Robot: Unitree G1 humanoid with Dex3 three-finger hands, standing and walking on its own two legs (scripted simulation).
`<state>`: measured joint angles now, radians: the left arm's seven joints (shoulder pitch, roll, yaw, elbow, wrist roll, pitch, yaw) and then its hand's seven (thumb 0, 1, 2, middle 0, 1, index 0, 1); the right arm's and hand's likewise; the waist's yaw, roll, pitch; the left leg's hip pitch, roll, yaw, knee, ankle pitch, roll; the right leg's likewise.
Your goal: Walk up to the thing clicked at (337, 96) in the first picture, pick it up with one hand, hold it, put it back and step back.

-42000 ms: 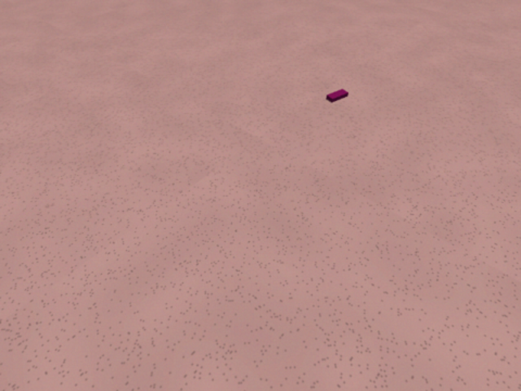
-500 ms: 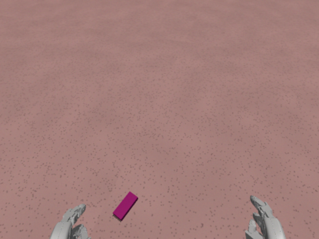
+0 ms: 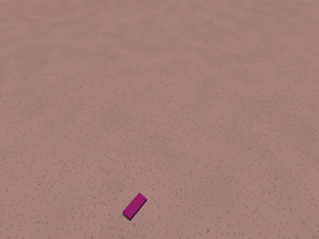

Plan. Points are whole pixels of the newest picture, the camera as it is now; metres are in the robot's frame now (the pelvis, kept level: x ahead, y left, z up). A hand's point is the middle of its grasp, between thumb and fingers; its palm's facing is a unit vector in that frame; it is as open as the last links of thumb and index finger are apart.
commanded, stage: stand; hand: left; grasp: from above
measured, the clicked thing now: (135, 205) +0.46 +0.19 -0.76
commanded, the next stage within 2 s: step back in 2.00 s
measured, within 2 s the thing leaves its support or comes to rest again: neither
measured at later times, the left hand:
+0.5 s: hand out of the picture +0.05 +0.23 -0.15, palm faces +0.03 -0.94 -0.34, open 7.4 cm
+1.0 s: hand out of the picture +0.07 +0.22 -0.14, palm faces +0.02 -0.94 -0.34, open 7.4 cm
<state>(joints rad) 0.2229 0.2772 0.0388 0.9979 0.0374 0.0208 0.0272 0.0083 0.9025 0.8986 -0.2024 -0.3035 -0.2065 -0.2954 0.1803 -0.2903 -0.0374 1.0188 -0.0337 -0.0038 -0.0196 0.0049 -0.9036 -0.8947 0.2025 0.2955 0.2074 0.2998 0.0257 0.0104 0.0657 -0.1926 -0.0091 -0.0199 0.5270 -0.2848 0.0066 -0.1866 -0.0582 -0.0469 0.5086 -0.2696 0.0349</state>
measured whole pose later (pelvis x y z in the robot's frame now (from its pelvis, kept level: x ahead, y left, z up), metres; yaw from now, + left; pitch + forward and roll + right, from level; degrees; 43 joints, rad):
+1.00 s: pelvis +0.00 -0.02 +0.01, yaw +0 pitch -4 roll +0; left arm 0.11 0.31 0.03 1.15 0.02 -0.01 0.01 0.00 0.90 0.90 -0.20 -0.30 -0.21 -0.30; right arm 0.12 -0.33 -0.01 1.14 -0.02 0.00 -0.01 0.00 -0.90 -0.89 0.20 0.30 0.21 0.30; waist 0.01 0.02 0.07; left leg -0.09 0.02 -0.03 0.33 -0.18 -0.03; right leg -0.09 -0.03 -0.06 0.32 -0.18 0.01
